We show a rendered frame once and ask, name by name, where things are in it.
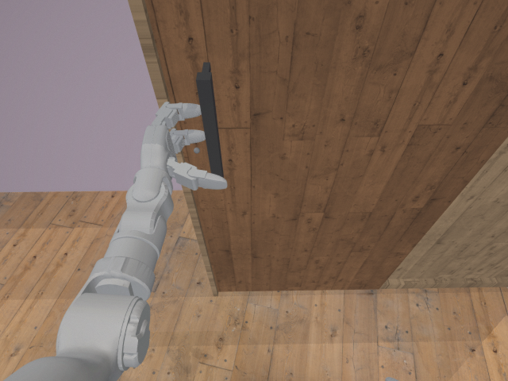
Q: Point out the left robot hand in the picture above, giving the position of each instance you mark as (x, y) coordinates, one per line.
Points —
(159, 145)

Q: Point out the robot left upper arm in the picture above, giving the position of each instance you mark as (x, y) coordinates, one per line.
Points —
(103, 335)

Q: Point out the wardrobe door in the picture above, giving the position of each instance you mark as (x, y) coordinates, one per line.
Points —
(470, 239)
(346, 127)

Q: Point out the handle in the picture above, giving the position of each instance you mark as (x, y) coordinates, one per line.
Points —
(209, 118)

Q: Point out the left robot forearm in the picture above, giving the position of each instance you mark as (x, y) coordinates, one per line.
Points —
(128, 266)

